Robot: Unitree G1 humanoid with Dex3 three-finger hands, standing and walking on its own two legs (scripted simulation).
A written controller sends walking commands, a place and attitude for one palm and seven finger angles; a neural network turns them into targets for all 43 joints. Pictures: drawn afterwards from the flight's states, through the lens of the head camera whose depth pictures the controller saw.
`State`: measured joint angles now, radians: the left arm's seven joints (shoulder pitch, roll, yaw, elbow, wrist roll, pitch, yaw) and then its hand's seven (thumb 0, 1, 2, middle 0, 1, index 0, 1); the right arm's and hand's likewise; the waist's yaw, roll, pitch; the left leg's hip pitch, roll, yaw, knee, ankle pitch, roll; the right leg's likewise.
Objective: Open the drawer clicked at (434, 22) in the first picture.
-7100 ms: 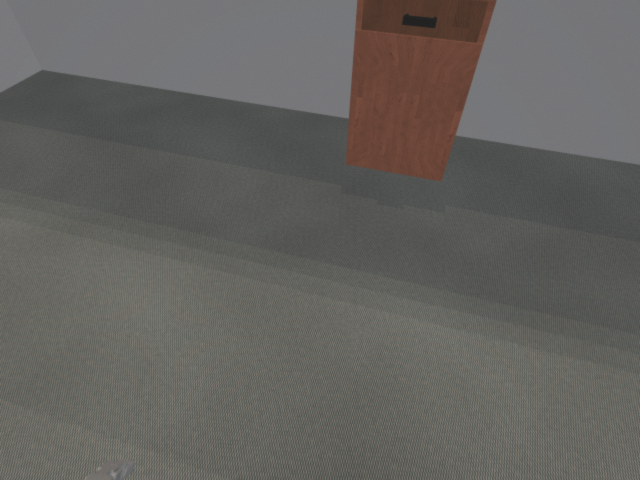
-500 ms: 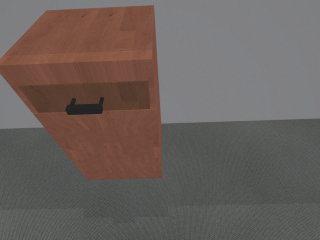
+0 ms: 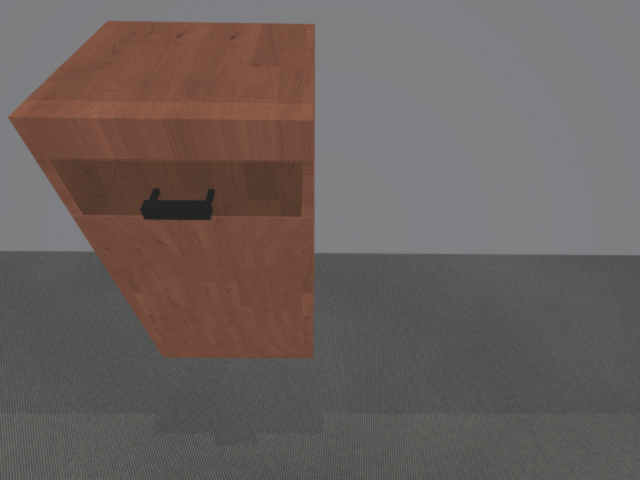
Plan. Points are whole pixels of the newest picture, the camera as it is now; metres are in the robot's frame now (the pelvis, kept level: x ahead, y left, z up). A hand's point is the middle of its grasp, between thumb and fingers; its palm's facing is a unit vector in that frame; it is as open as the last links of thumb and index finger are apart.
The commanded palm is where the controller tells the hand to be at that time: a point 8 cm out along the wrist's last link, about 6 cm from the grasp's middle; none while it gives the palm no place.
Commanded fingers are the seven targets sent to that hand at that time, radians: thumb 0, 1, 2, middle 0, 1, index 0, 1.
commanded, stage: look again from close up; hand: left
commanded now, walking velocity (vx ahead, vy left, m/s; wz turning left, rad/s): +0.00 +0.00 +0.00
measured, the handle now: (180, 201) +0.59 +0.31 -0.03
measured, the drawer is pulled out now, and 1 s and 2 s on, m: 0.00 0.00 0.00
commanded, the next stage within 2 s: shuffle to correct the standing spot in 0.54 s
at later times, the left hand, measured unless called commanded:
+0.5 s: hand out of the picture +0.01 +0.22 -0.18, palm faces +0.04 -0.98 -0.21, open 7.3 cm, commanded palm none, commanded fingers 0.00 0.90 0.90 -0.20 -0.30 -0.20 -0.30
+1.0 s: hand out of the picture +0.00 +0.20 -0.19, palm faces +0.13 -0.98 -0.14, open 7.4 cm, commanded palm none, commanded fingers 0.00 0.90 0.90 -0.20 -0.30 -0.20 -0.30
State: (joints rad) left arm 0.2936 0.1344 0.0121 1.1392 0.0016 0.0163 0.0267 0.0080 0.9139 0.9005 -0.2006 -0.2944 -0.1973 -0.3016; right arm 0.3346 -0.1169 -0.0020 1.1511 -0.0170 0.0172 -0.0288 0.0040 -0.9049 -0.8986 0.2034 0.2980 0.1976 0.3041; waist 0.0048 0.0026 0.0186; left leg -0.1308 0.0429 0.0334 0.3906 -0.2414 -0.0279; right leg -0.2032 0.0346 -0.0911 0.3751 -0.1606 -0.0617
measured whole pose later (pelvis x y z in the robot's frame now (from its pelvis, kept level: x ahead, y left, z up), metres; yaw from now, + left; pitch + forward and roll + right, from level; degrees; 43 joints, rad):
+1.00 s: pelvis +0.05 +0.05 -0.02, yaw +2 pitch +0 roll -1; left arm 0.38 0.11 0.03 1.10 0.02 -0.03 0.02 0.01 0.91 0.90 -0.20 -0.29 -0.20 -0.30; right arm 0.36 -0.14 0.00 1.10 -0.02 -0.02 -0.01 0.01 -0.91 -0.90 0.20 0.30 0.20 0.30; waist 0.02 0.00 0.02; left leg -0.22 0.00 0.06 0.60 -0.38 0.04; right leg -0.23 -0.04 -0.10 0.58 -0.35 0.00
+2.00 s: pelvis +0.10 +0.05 +0.00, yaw +4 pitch +0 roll +0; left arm 0.31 0.19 0.05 1.03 0.02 0.05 0.00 0.01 0.91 0.90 -0.20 -0.29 -0.20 -0.30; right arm 0.39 -0.11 0.00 1.06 -0.03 0.01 -0.02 0.00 -0.91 -0.90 0.20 0.30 0.20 0.30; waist 0.01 -0.03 -0.04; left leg -0.14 0.00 0.03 0.38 -0.25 0.02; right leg -0.51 0.01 0.00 0.94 -0.27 -0.01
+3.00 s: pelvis +0.09 +0.01 -0.01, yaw +4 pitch -2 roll +1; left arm 0.35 0.12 0.01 1.06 0.01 -0.01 0.05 0.01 0.91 0.90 -0.20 -0.29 -0.20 -0.30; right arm 0.32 -0.15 -0.01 1.09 -0.01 0.05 -0.02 0.01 -0.91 -0.90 0.20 0.30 0.20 0.30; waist 0.01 0.01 0.02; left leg -0.27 -0.01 0.06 0.62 -0.38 0.00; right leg -0.19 0.01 -0.08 0.52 -0.30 -0.06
